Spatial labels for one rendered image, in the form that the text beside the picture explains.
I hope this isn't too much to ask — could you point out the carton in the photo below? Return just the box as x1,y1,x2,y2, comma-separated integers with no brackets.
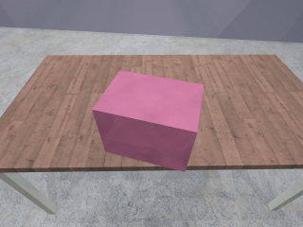
92,70,204,172

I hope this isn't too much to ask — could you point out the table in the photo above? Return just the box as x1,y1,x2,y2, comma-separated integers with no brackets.
0,54,303,215

